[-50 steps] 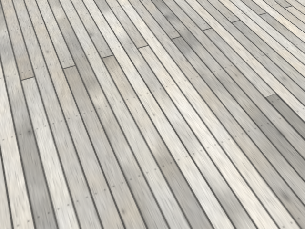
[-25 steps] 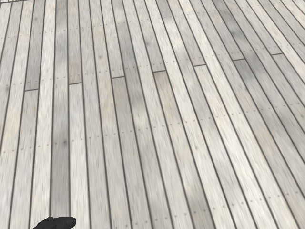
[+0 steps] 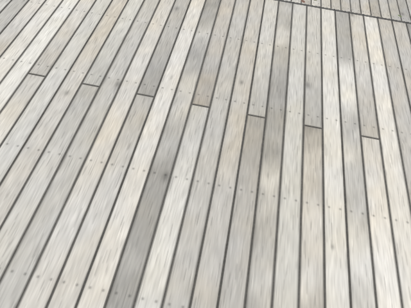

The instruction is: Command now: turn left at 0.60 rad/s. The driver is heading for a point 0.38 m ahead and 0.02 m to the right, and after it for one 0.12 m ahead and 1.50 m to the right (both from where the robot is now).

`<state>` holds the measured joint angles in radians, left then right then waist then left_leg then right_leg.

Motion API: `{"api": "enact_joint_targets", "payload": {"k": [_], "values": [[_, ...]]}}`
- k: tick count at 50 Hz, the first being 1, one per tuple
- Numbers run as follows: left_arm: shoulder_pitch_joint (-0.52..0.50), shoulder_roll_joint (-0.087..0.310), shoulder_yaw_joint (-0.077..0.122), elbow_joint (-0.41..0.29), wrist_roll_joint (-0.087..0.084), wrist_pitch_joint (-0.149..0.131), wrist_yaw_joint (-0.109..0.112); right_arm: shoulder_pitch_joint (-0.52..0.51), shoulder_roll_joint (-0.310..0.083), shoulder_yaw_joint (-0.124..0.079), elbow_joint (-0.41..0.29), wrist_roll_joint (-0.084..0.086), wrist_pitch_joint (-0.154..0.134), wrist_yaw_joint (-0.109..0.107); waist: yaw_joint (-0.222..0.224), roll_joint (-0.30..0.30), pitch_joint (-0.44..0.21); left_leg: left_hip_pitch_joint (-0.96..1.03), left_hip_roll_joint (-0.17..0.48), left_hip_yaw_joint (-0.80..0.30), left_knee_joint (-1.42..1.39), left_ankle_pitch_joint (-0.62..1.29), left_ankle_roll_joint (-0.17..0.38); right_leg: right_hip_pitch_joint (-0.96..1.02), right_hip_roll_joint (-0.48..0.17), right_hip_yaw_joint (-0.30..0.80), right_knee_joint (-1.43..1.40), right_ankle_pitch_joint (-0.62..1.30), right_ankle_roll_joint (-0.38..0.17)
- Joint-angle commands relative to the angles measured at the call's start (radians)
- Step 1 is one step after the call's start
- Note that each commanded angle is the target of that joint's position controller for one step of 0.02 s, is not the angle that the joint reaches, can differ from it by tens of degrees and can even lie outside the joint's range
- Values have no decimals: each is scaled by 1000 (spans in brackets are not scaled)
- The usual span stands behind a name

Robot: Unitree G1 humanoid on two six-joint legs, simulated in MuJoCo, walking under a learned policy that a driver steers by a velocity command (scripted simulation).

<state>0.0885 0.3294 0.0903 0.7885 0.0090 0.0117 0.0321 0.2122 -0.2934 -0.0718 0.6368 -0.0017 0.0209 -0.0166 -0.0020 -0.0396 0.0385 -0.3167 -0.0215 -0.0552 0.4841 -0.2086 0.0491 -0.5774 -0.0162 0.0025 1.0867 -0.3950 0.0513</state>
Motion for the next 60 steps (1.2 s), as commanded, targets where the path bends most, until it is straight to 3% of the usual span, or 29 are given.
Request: {"api": "enact_joint_targets", "payload": {"k": [1, 5, 10, 12, 14, 15, 16, 17, 18, 19, 21, 24, 28, 32, 34, 35, 36, 37, 38, 39, 40, 42, 43, 46, 49, 52, 55, 58, 60], "values": [[2, 70, 19, -66, -5, -14, 3, -40, -155, -39, -86, 2, -17, -15, 20, 164, -151, 171, 214, -244, -136, 365, 177, -50, 4, 51, -2, 67, 11], [-44, 46, 6, -90, -7, -19, -6, -17, -180, -49, -91, 7, -6, -24, -8, 184, -141, 193, 207, -302, -115, 288, 182, -10, 22, 68, -210, 71, 26], [-36, 57, 8, -102, -17, -32, -23, -32, -192, -54, -108, 8, 7, -13, -17, 201, -137, 148, 196, -407, -92, 287, 190, 114, 55, 78, -366, 20, 13], [-12, 64, 10, -105, -24, -41, -33, -39, -186, -52, -113, 19, 10, -10, -11, 201, -157, 135, 172, -452, -107, 79, 180, 182, 61, 71, -462, 30, -6], [58, 56, 15, -88, -28, -51, -40, -67, -165, -42, -115, 27, 13, -13, 40, 192, -140, 38, 115, -440, -95, -187, 138, 347, 57, 35, -666, 147, -42], [110, 77, 23, -75, -19, -55, -38, -48, -124, -29, -112, 21, 10, -17, 51, 148, -149, -73, 65, -392, -27, -314, 91, 491, -19, 81, -707, 156, -78], [193, 118, 27, -68, 4, -56, -34, -12, -38, -3, -107, 6, 5, -16, 53, -35, -190, -216, -47, -231, 263, -433, 21, 627, -229, 296, -770, 0, -149], [225, 206, 46, -53, 30, -66, -46, -51, -95, -21, -159, 22, -15, -16, 46, -209, -67, -456, -119, -136, 424, -417, 3, 552, -365, 636, -889, -229, -291], [160, 159, 36, -75, 19, -83, -43, -66, -153, -35, -145, 16, -31, -16, 30, -153, 12, -499, -40, -171, 537, -328, -11, 502, -373, 641, -911, -327, -319], [123, 105, 21, -79, -1, -88, -33, -46, -166, -42, -119, 14, -36, -11, 14, -132, 35, -514, -27, -164, 567, -242, -24, 501, -319, 547, -910, -302, -282], [132, 77, 9, -73, -16, -88, -23, -25, -133, -37, -89, 4, -45, -1, 15, -98, 30, -515, -1, -127, 586, -129, -51, 530, -255, 425, -917, -179, -237], [194, 79, 5, -56, -10, -97, -21, -79, -78, -18, -95, 8, -72, 15, 45, -81, 22, -492, 48, -22, 545, 2, -68, 523, -212, 288, -942, 18, -239], [250, 112, 8, -38, -21, -91, -25, -179, -27, 7, -121, 14, -92, 26, 96, -99, 26, -362, 69, 51, 290, 71, -82, 480, -187, 173, -946, 176, -235], [294, 148, 13, -20, -38, -83, -38, -203, -48, 4, -126, 30, -100, 46, 103, -114, 34, -212, 47, 85, 126, 45, -60, 455, -224, 158, -920, 205, -238], [287, 157, 14, -13, -46, -76, -40, -161, -70, -5, -119, 36, -102, 52, 60, -117, 30, -120, 37, 88, 54, 47, -24, 461, -252, 168, -888, 248, -224], [276, 156, 12, -12, -48, -73, -39, -96, -87, -16, -99, 33, -102, 49, 14, -105, 1, -8, 16, 104, 11, 64, -2, 448, -239, 142, -821, 371, -205], [289, 126, 2, -8, -45, -73, -40, 20, -124, -38, -65, 30, -101, 40, -43, -68, -69, 181, 5, 99, -20, 58, 25, 403, -191, 100, -669, 510, -178], [271, 67, -23, -30, -27, -78, -41, 193, -179, -58, -42, 17, -99, 27, -132, 24, -208, 450, 154, -63, -20, 7, 78, 252, -130, 43, -382, 417, -131], [328, -37, -55, -77, -21, -97, -37, 278, -289, -76, -30, -5, -94, 23, -109, 331, -331, 700, 428, -522, -126, -184, 216, -100, 23, -15, -6, -70, -64], [285, 66, -28, -66, -46, -110, -34, 291, -204, -55, -21, -6, -102, 28, -139, 253, -308, 621, 434, -643, -207, -296, 228, -189, 11, 124, 150, -153, -68], [239, 108, -12, -83, -63, -113, -39, 228, -158, -35, -16, 0, -106, 30, -111, 224, -183, 527, 411, -491, -213, -280, 194, -244, -34, 131, 185, -73, -85], [197, 87, -11, -76, -39, -98, -38, 92, -88, -12, -23, -5, -110, 34, -49, 156, -62, 324, 319, -251, -246, 55, 151, -171, -85, 105, 107, 63, -71], [218, 76, -6, -65, -35, -82, -37, 48, -70, -6, -22, -11, -117, 34, -14, 169, -42, 255, 285, -149, -258, 243, 132, -105, -97, 105, 80, 96, -60], [266, 31, -8, -48, -29, -46, -34, -6, -76, -14, -3, -18, -136, 26, 38, 148, -44, 168, 265, 21, -261, 611, 135, -31, -63, 82, 52, 161, -21], [185, 5, -15, -91, -17, -37, -38, -34, -95, -20, 16, -16, -124, 2, 34, 135, -22, 151, 248, 128, -270, 622, 126, -32, -61, 52, -134, 297, -3], [82, -17, -26, -136, -12, -38, -64, -16, -124, -27, 41, -7, -101, -16, -8, 121, -28, 182, 250, 183, -248, 615, 119, 18, -55, 6, -321, 405, -15], [37, 10, -15, -178, -14, -35, -88, -1, -152, -38, 61, 9, -78, -20, -21, 111, -40, 266, 289, 185, -185, 628, 117, 15, -45, -16, -402, 361, -45], [43, 42, 3, -210, -14, -28, -98, -16, -177, -50, 62, 31, -57, -25, -3, 122, -68, 313, 308, 188, -50, 744, 97, 65, -4, -62, -442, 226, -99], [156, 84, 31, -198, -22, -22, -83, -14, -169, -50, 65, 39, -48, -25, 64, 84, -141, 285, 260, 233, 182, 739, 55, 261, 61, -92, -553, 251, -165]]}}
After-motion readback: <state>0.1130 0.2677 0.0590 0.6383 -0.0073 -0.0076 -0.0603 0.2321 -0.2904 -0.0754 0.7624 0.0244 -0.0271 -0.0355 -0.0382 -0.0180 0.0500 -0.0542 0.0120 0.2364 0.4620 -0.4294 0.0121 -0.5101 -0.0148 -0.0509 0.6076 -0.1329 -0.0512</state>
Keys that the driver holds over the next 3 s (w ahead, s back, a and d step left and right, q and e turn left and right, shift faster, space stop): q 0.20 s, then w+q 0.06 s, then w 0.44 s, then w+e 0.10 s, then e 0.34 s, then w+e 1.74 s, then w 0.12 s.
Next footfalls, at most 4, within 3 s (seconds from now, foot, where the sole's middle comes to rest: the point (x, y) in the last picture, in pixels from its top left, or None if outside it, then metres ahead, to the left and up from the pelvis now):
0.30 right None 0.07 -0.13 -0.78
0.74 left None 0.22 0.19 -0.78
1.22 right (188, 305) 0.45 0.02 -0.78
1.66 left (125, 250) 0.63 0.23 -0.78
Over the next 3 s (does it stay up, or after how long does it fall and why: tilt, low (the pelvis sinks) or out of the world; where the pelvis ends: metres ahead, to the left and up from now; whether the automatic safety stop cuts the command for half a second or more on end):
stays up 1.08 -0.24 0.00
